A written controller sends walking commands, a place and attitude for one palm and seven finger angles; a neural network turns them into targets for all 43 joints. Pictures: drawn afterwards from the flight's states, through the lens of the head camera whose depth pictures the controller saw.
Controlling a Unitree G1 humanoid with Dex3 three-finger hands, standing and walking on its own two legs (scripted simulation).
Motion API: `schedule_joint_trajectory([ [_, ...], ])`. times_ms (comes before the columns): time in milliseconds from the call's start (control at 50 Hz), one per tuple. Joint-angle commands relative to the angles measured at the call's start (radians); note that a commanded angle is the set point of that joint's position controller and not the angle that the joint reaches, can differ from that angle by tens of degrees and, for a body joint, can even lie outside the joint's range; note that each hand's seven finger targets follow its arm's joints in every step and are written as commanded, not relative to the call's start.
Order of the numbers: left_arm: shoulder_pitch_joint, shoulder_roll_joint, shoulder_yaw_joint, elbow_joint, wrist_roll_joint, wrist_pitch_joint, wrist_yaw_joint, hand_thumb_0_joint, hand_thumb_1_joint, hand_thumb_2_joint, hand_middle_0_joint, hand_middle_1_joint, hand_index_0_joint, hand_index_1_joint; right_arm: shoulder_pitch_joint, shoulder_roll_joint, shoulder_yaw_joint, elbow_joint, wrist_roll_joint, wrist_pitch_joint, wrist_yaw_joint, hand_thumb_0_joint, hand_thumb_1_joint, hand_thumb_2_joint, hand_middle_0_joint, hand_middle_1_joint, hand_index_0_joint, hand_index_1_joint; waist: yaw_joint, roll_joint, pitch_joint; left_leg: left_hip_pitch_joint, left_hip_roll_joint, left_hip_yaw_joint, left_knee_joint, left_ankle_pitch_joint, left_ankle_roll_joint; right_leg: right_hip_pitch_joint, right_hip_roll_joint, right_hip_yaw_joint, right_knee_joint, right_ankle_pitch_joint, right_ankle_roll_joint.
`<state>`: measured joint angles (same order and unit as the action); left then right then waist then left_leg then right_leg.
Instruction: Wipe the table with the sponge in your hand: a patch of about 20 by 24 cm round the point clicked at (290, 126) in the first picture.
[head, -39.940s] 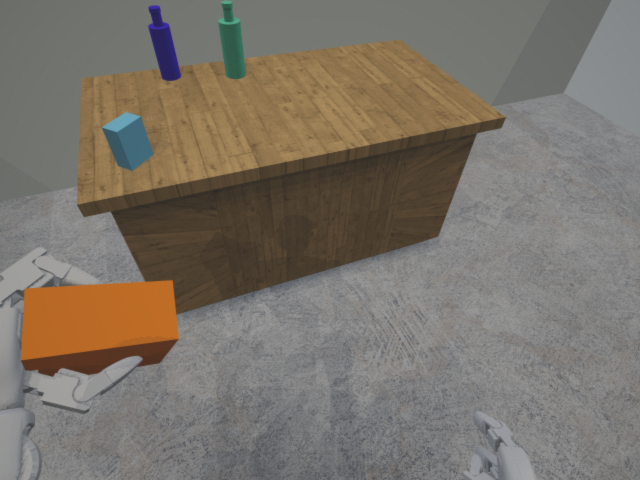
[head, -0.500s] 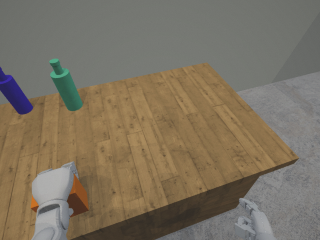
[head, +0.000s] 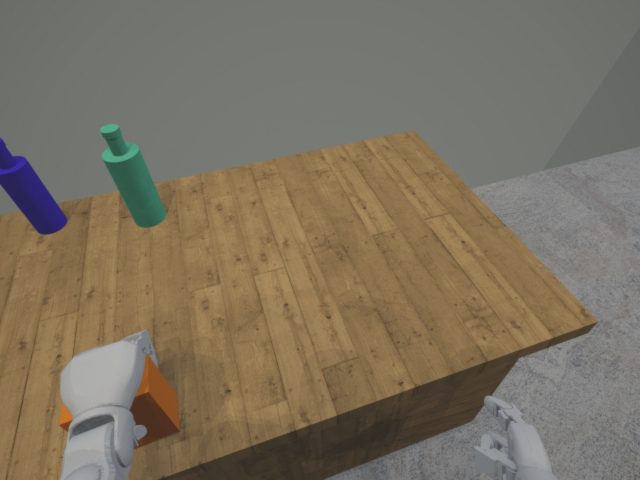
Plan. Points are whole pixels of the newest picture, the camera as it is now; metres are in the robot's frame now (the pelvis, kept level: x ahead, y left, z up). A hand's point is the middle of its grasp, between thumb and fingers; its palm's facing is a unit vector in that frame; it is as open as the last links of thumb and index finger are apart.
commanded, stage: lift the sponge slowly off the table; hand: left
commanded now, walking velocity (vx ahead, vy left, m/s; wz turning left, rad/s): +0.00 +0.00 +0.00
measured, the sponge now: (131, 414) +0.20 +0.29 -0.06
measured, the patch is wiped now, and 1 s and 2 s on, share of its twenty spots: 1.00 1.00 1.00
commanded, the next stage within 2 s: bring the sponge back beside the body in 1.62 s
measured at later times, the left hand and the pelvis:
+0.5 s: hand (121, 394) +0.20 +0.28 +0.01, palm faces -0.04 -0.13 -0.99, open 9.7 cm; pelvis +0.00 +0.00 +0.01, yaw +0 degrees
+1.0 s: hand (97, 389) +0.19 +0.29 +0.05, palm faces -0.03 -0.14 -0.99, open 9.7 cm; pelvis -0.01 -0.01 +0.02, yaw +0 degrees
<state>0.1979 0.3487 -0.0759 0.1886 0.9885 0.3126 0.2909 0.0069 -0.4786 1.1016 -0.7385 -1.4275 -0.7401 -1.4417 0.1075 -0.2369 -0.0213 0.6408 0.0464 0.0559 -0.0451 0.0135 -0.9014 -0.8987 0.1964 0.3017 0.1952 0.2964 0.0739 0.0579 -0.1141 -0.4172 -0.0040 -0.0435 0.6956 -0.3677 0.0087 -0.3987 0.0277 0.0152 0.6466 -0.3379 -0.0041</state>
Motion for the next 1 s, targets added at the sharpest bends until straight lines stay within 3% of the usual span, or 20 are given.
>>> schedule_joint_trajectory([
  [0, -0.068, 0.109, 0.025, -0.182, 0.004, -0.012, 0.007, 0.0, 0.1, 1.3, -1.2, -1.6, -1.2, -1.6, -0.183, -0.102, -0.033, -0.175, -0.004, -0.062, 0.004, 0.0, -0.9, -0.9, 0.2, 0.3, 0.2, 0.3, 0.016, -0.034, -0.128, 0.111, -0.025, -0.013, -0.105, 0.27, 0.03, 0.076, 0.022, -0.007, -0.098, 0.272, -0.07],
  [120, -0.072, 0.109, 0.013, -0.26, 0.012, -0.007, 0.007, 0.0, 0.1, 1.3, -1.2, -1.6, -1.2, -1.6, -0.199, -0.097, -0.03, -0.18, -0.01, -0.06, 0.012, 0.0, -0.9, -0.9, 0.2, 0.3, 0.2, 0.3, 0.02, -0.03, -0.13, 0.15, -0.018, -0.021, -0.115, 0.327, 0.027, 0.097, 0.022, -0.004, -0.1, 0.32, -0.073],
  [140, -0.096, 0.137, 0.043, -0.282, 0.012, -0.004, 0.01, 0.0, 0.1, 1.3, -1.2, -1.6, -1.2, -1.6, -0.204, -0.101, -0.03, -0.175, -0.011, -0.058, 0.011, 0.0, -0.9, -0.9, 0.2, 0.3, 0.2, 0.3, 0.023, -0.015, -0.129, 0.157, -0.016, -0.028, -0.123, 0.329, 0.025, 0.099, 0.027, 0.008, -0.103, 0.31, -0.078],
  [200, -0.113, 0.105, 0.002, -0.29, 0.025, 0.01, 0.006, 0.0, 0.1, 1.3, -1.2, -1.6, -1.2, -1.6, -0.212, -0.094, -0.024, -0.177, -0.012, -0.055, 0.012, 0.0, -0.9, -0.9, 0.2, 0.3, 0.2, 0.3, 0.02, -0.026, -0.109, 0.164, -0.014, -0.027, -0.132, 0.324, 0.026, 0.095, 0.026, -0.009, -0.109, 0.287, -0.075],
  [240, -0.148, 0.165, 0.057, -0.325, 0.03, 0.015, 0.012, 0.0, 0.1, 1.3, -1.2, -1.6, -1.2, -1.6, -0.224, -0.1, -0.024, -0.172, -0.014, -0.054, 0.007, 0.0, -0.9, -0.9, 0.2, 0.3, 0.2, 0.3, 0.034, 0.002, -0.123, 0.178, -0.017, -0.031, -0.144, 0.32, 0.024, 0.116, 0.028, 0.013, -0.118, 0.275, -0.082],
  [300, -0.113, 0.131, 0.024, -0.326, 0.03, 0.024, 0.003, 0.0, 0.1, 1.3, -1.2, -1.6, -1.2, -1.6, -0.229, -0.091, -0.021, -0.174, -0.012, -0.055, 0.008, 0.0, -0.9, -0.9, 0.2, 0.3, 0.2, 0.3, 0.038, 0.011, -0.122, 0.189, -0.018, -0.023, -0.15, 0.335, 0.026, 0.138, 0.023, -0.003, -0.125, 0.291, -0.08],
  [340, -0.126, 0.202, 0.09, -0.345, 0.031, 0.026, 0.005, 0.0, 0.1, 1.3, -1.2, -1.6, -1.2, -1.6, -0.239, -0.098, -0.018, -0.165, -0.015, -0.054, 0.005, 0.0, -0.9, -0.9, 0.2, 0.3, 0.2, 0.3, 0.048, 0.024, -0.128, 0.198, -0.02, -0.03, -0.163, 0.333, 0.024, 0.159, 0.024, 0.024, -0.139, 0.289, -0.086],
  [400, -0.144, 0.156, 0.044, -0.328, 0.033, 0.035, -0.009, 0.0, 0.1, 1.3, -1.2, -1.6, -1.2, -1.6, -0.246, -0.095, -0.014, -0.16, -0.014, -0.052, 0.004, 0.0, -0.9, -0.9, 0.2, 0.3, 0.2, 0.3, 0.035, 0.005, -0.099, 0.194, -0.022, -0.023, -0.173, 0.312, 0.025, 0.152, 0.025, 0.009, -0.155, 0.264, -0.081],
  [440, -0.157, 0.181, 0.066, -0.346, 0.024, 0.039, -0.017, 0.0, 0.1, 1.3, -1.2, -1.6, -1.2, -1.6, -0.258, -0.099, -0.012, -0.159, -0.013, -0.054, 0.002, 0.0, -0.9, -0.9, 0.2, 0.3, 0.2, 0.3, 0.041, 0.01, -0.099, 0.213, -0.021, -0.028, -0.186, 0.31, 0.026, 0.164, 0.024, 0.028, -0.171, 0.258, -0.084],
  [500, -0.132, 0.162, 0.048, -0.316, 0.009, 0.047, -0.044, 0.0, 0.1, 1.3, -1.2, -1.6, -1.2, -1.6, -0.26, -0.098, -0.01, -0.154, -0.01, -0.053, 0.0, 0.0, -0.9, -0.9, 0.2, 0.3, 0.2, 0.3, 0.039, -0.013, -0.077, 0.207, -0.024, -0.024, -0.198, 0.291, 0.029, 0.175, 0.023, 0.015, -0.192, 0.235, -0.079],
  [540, -0.181, 0.179, 0.056, -0.339, 0.003, 0.045, -0.056, 0.0, 0.1, 1.3, -1.2, -1.6, -1.2, -1.6, -0.271, -0.099, -0.007, -0.155, -0.01, -0.056, -0.005, 0.0, -0.9, -0.9, 0.2, 0.3, 0.2, 0.3, 0.035, 0.005, -0.06, 0.217, -0.021, -0.029, -0.215, 0.264, 0.03, 0.167, 0.023, 0.028, -0.207, 0.189, -0.08],
  [560, -0.201, 0.153, 0.024, -0.337, 0.006, 0.043, -0.066, 0.0, 0.1, 1.3, -1.2, -1.6, -1.2, -1.6, -0.264, -0.098, -0.005, -0.156, -0.01, -0.058, -0.007, 0.0, -0.9, -0.9, 0.2, 0.3, 0.2, 0.3, 0.029, -0.007, -0.065, 0.221, -0.025, -0.023, -0.21, 0.261, 0.035, 0.167, 0.023, 0.011, -0.211, 0.19, -0.076],
  [640, -0.203, 0.214, 0.081, -0.352, 0.005, 0.021, -0.082, 0.0, 0.1, 1.3, -1.2, -1.6, -1.2, -1.6, -0.273, -0.102, -0.005, -0.151, -0.014, -0.063, -0.011, 0.0, -0.9, -0.9, 0.2, 0.3, 0.2, 0.3, 0.042, -0.004, -0.068, 0.23, -0.027, -0.026, -0.229, 0.259, 0.032, 0.195, 0.02, 0.04, -0.229, 0.186, -0.08],
  [720, -0.211, 0.226, 0.095, -0.347, 0.018, -0.002, -0.083, 0.0, 0.1, 1.3, -1.2, -1.6, -1.2, -1.6, -0.268, -0.099, -0.007, -0.138, -0.018, -0.067, -0.013, 0.0, -0.9, -0.9, 0.2, 0.3, 0.2, 0.3, 0.041, -0.015, -0.079, 0.246, -0.032, -0.013, -0.226, 0.285, 0.031, 0.211, 0.016, 0.04, -0.241, 0.23, -0.077],
  [740, -0.198, 0.254, 0.13, -0.373, 0.008, -0.007, -0.079, 0.0, 0.1, 1.3, -1.2, -1.6, -1.2, -1.6, -0.272, -0.103, -0.008, -0.143, -0.019, -0.068, -0.015, 0.0, -0.9, -0.9, 0.2, 0.3, 0.2, 0.3, 0.052, 0.015, -0.09, 0.254, -0.032, -0.018, -0.235, 0.287, 0.03, 0.229, 0.018, 0.054, -0.243, 0.236, -0.082],
  [820, -0.139, 0.235, 0.127, -0.346, -0.003, 0.002, -0.089, 0.0, 0.1, 1.3, -1.2, -1.6, -1.2, -1.6, -0.28, -0.101, -0.008, -0.138, -0.015, -0.064, -0.013, 0.0, -0.9, -0.9, 0.2, 0.3, 0.2, 0.3, 0.053, -0.021, -0.071, 0.25, -0.037, -0.006, -0.237, 0.304, 0.027, 0.248, 0.008, 0.051, -0.252, 0.288, -0.074],
  [840, -0.143, 0.266, 0.16, -0.354, -0.014, 0.008, -0.09, 0.0, 0.1, 1.3, -1.2, -1.6, -1.2, -1.6, -0.283, -0.108, -0.007, -0.136, -0.014, -0.062, -0.015, 0.0, -0.9, -0.9, 0.2, 0.3, 0.2, 0.3, 0.055, -0.01, -0.068, 0.254, -0.036, -0.011, -0.247, 0.297, 0.025, 0.254, 0.011, 0.064, -0.258, 0.274, -0.077],
  [900, -0.152, 0.227, 0.113, -0.366, -0.021, 0.021, -0.111, 0.0, 0.1, 1.3, -1.2, -1.6, -1.2, -1.6, -0.292, -0.108, -0.005, -0.144, -0.011, -0.063, -0.014, 0.0, -0.9, -0.9, 0.2, 0.3, 0.2, 0.3, 0.049, -0.011, -0.05, 0.263, -0.037, -0.01, -0.249, 0.303, 0.031, 0.247, 0.01, 0.042, -0.27, 0.266, -0.073],
  [960, -0.193, 0.232, 0.103, -0.401, -0.027, 0.015, -0.129, 0.0, 0.1, 1.3, -1.2, -1.6, -1.2, -1.6, -0.292, -0.108, -0.002, -0.149, -0.011, -0.071, -0.019, 0.0, -0.9, -0.9, 0.2, 0.3, 0.2, 0.3, 0.042, 0.011, -0.049, 0.278, -0.034, -0.017, -0.26, 0.287, 0.035, 0.244, 0.013, 0.033, -0.283, 0.219, -0.073],
  [980, -0.194, 0.21, 0.079, -0.409, -0.029, 0.009, -0.136, 0.0, 0.1, 1.3, -1.2, -1.6, -1.2, -1.6, -0.295, -0.1, -0.001, -0.152, -0.01, -0.077, -0.019, 0.0, -0.9, -0.9, 0.2, 0.3, 0.2, 0.3, 0.034, -0.012, -0.036, 0.276, -0.032, -0.015, -0.262, 0.286, 0.035, 0.234, 0.011, 0.037, -0.282, 0.214, -0.07],
])
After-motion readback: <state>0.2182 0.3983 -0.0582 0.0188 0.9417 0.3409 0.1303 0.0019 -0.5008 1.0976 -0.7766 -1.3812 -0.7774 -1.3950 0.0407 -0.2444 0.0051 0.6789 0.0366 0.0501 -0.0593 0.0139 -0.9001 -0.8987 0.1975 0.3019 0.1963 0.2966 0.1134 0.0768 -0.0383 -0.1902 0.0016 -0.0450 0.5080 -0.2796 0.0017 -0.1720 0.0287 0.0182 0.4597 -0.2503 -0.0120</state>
